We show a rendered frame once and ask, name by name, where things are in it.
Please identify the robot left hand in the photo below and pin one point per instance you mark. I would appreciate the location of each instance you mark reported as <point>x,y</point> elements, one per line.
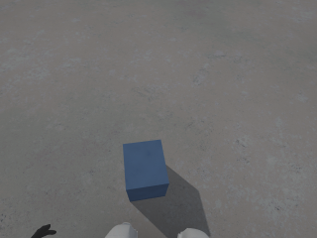
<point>44,231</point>

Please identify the robot left thigh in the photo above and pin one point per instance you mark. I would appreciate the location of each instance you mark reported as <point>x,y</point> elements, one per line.
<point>122,231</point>

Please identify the robot right thigh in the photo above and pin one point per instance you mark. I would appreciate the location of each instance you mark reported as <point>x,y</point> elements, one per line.
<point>192,233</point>

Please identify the carton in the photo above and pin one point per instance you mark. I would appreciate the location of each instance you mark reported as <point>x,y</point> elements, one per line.
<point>145,170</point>

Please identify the robot thigh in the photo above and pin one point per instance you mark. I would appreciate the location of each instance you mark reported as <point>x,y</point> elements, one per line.
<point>192,233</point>
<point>122,231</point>

